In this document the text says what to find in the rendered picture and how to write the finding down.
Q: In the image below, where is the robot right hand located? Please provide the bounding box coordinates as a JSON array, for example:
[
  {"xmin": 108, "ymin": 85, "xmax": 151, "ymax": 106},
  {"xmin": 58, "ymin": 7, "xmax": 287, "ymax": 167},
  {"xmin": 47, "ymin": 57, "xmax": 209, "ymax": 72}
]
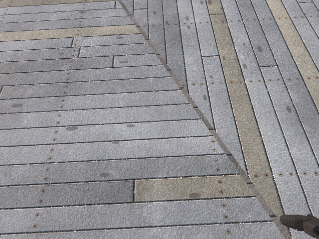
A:
[{"xmin": 279, "ymin": 214, "xmax": 319, "ymax": 239}]

